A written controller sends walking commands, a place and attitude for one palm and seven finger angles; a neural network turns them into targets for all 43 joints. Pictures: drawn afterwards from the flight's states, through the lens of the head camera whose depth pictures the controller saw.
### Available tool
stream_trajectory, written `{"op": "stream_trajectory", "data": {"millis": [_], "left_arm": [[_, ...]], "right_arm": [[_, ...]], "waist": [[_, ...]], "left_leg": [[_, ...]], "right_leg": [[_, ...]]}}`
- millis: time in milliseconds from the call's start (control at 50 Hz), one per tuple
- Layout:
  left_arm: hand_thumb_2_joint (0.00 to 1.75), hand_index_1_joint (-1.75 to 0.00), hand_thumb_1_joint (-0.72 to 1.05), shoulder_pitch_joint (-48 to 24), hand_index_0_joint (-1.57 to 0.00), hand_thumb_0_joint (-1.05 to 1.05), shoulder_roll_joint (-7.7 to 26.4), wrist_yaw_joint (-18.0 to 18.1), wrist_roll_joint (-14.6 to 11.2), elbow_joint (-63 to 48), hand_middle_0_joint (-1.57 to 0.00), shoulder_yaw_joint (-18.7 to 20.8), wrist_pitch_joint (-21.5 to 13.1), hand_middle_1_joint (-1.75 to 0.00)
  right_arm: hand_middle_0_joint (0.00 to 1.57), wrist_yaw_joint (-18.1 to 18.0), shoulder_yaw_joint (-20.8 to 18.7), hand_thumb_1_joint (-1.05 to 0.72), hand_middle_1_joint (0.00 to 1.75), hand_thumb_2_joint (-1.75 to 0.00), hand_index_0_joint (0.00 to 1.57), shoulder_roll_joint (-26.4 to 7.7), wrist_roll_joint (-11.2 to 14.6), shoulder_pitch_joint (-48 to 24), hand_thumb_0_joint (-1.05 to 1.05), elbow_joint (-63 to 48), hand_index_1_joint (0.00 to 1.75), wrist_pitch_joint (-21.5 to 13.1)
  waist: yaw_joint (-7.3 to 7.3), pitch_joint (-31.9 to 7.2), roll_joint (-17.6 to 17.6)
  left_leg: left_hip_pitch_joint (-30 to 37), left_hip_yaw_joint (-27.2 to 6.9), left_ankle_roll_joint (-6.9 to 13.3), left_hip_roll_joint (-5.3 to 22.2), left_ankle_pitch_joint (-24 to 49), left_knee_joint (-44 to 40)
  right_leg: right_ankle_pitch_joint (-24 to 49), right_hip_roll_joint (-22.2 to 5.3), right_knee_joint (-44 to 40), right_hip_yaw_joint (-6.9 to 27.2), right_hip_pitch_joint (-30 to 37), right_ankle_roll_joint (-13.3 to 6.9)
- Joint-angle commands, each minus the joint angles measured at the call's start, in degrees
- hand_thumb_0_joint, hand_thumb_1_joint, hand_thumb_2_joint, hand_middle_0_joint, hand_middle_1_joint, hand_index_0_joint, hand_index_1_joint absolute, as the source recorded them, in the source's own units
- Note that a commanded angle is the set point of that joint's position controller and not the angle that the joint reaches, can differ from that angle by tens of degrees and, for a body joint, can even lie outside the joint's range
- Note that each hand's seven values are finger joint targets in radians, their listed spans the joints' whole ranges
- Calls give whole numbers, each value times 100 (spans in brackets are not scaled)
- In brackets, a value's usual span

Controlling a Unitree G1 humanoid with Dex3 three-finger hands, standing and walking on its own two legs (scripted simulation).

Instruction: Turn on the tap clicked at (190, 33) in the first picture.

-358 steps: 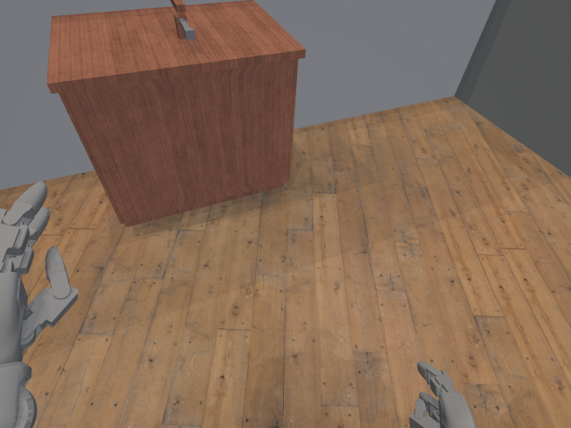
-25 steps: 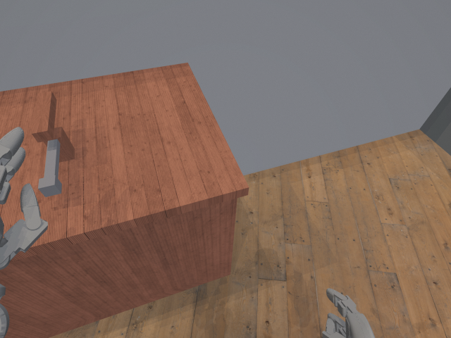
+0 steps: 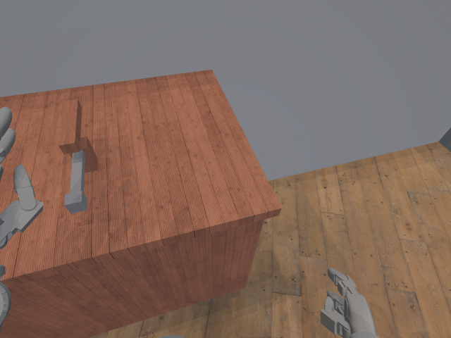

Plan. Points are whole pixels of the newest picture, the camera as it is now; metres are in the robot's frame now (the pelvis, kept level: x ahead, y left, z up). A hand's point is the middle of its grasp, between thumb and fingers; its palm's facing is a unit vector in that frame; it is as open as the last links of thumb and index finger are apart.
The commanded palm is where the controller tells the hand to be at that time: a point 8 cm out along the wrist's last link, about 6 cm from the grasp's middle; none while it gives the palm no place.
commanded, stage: come to a stop and stand still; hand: left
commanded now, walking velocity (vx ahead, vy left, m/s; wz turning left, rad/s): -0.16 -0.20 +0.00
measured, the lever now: (76, 202) +0.32 +0.29 +0.05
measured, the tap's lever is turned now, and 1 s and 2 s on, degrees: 0 0 0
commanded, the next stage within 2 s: look again from close up in 0.90 s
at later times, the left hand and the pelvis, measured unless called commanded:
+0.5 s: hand (25, 201) +0.24 +0.27 +0.18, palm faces +0.34 -0.85 -0.40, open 7.4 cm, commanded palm +0.16 +0.30 +0.19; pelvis -0.01 +0.03 +0.01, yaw -3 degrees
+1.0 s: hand out of the picture +0.22 +0.31 +0.17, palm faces +0.38 -0.85 -0.36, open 7.4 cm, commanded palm +0.15 +0.34 +0.19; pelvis -0.01 +0.06 +0.01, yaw -1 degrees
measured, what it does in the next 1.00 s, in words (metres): shifts its weight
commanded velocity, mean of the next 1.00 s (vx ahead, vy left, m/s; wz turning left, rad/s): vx -0.02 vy -0.01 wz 0.00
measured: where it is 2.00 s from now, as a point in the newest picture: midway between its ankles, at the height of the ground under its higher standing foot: outside the picture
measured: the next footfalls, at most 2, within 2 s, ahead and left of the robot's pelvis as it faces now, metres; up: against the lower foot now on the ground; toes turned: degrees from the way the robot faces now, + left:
none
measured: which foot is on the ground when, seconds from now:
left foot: down 0.00-1.00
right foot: down 0.00-1.00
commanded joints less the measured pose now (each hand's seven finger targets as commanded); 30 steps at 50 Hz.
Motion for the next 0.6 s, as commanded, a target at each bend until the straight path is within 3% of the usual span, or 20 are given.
{"op": "stream_trajectory", "data": {"millis": [0,40,80,120,140,260,280,300,320,340,380,420,440,500,520,540,580], "left_arm": [[90,-30,90,232,-20,0,658,-18,-46,-1501,-20,394,-254,-30],[90,-30,90,149,-20,0,683,-13,-67,-1590,-20,365,-172,-30],[90,-30,90,11,-20,0,748,-3,-78,-1575,-20,412,-116,-30],[90,-30,90,-100,-20,0,891,25,-80,-1654,-20,529,-63,-30],[90,-30,90,-96,-20,0,761,14,-92,-1569,-20,410,-47,-30],[90,-30,90,78,-20,0,742,38,-108,-1527,-20,376,43,-30],[90,-30,90,-5534,-20,0,5122,-146,721,-2394,-20,3586,-651,-30],[90,-30,90,-2215,-20,0,1672,-366,276,825,-20,1256,-389,-30],[90,-30,90,-1315,-20,0,759,-328,40,452,-20,597,-277,-30],[90,-30,90,-1126,-20,0,800,-387,63,-185,-20,359,-432,-30],[90,-30,90,-303,-20,0,646,-364,12,-809,-20,147,-433,-30],[90,-30,90,323,-20,0,601,-280,-45,-984,-20,149,-427,-30],[90,-30,90,357,-20,0,773,-257,-9,-1105,-20,305,-441,-30],[90,-30,90,233,-20,0,1141,-193,-37,-1164,-20,799,-582,-30],[90,-30,90,93,-20,0,1444,-131,-25,-1351,-20,1090,-631,-30],[90,-30,90,-10,-20,0,1232,-130,-15,-1309,-20,982,-691,-30],[90,-30,90,-283,-20,0,1132,-124,16,-1387,-20,946,-790,-30]], "right_arm": [[20,93,-286,-90,30,-90,20,-776,21,-141,0,-927,30,-316],[20,72,-240,-90,30,-90,20,-776,-8,-199,0,-910,30,-292],[20,47,-209,-90,30,-90,20,-740,-21,-240,0,-946,30,-270],[20,1,-175,-90,30,-90,20,-715,-17,-306,0,-959,30,-234],[20,-7,-177,-90,30,-90,20,-723,-22,-256,0,-945,30,-205],[20,-35,-196,-90,30,-90,20,-727,6,-347,0,-1010,30,-105],[20,-90,-456,-90,30,-90,20,-962,-416,208,0,-693,30,-470],[20,-73,-264,-90,30,-90,20,-399,-243,79,0,-332,30,-467],[20,13,-490,-90,30,-90,20,-837,0,32,0,-884,30,-502],[20,51,-482,-90,30,-90,20,-940,-56,155,0,-957,30,-526],[20,216,-433,-90,30,-90,20,-881,-7,-94,0,-1063,30,-500],[20,271,-355,-90,30,-90,20,-807,45,-220,0,-1040,30,-483],[20,245,-391,-90,30,-90,20,-889,-3,-215,0,-1101,30,-469],[20,114,-344,-90,30,-90,20,-862,-38,-269,0,-1126,30,-446],[20,51,-322,-90,30,-90,20,-889,-27,-368,0,-1074,30,-416],[20,16,-340,-90,30,-90,20,-920,-58,-311,0,-1075,30,-425],[20,27,-338,-90,30,-90,20,-950,-34,-255,0,-1070,30,-491]], "waist": [[40,-1182,170],[38,-1283,671],[82,-1284,959],[94,-1280,824],[69,-1243,783],[71,-1066,502],[392,-125,-813],[82,-987,-1166],[206,-1370,296],[225,-1587,651],[291,-1465,507],[246,-1273,118],[221,-1121,-67],[127,-547,-178],[119,-455,129],[86,-450,449],[124,-578,1016]], "left_leg": [[625,130,322,101,1495,-579],[850,126,329,173,1868,-777],[835,85,354,255,1764,-918],[891,143,349,224,1612,-926],[832,186,326,165,1485,-939],[755,329,274,-68,669,-965],[70,538,342,9,1031,-96],[632,475,353,-606,1014,-389],[1386,579,304,-422,1599,-678],[1479,530,419,-166,2049,-476],[1305,454,466,-106,1942,-519],[1140,380,429,-156,1236,-632],[958,368,409,-185,669,-685],[631,255,368,-280,-561,-930],[660,179,395,-188,-687,-1126],[441,46,479,-77,-1000,-1352],[141,-161,577,112,-1489,-1709]], "right_leg": [[2089,168,-1054,43,300,-215],[2180,234,-915,-46,222,-143],[1920,283,-980,-59,251,-109],[1952,283,-1146,-34,295,-120],[1956,287,-1197,-50,331,-120],[1836,191,-1576,38,334,-168],[2863,-300,-2279,710,-553,-210],[3742,-527,-1580,759,-3,-713],[4047,-348,-1096,678,164,-627],[3481,-209,-964,501,146,-365],[2519,-91,-1156,299,200,-199],[1770,-62,-1353,197,102,-260],[1310,-64,-1492,220,-4,-263],[11,-45,-1823,231,-482,-300],[-156,37,-1744,113,-554,-277],[-124,117,-1565,26,-336,-255],[60,297,-1137,-82,170,-227]]}}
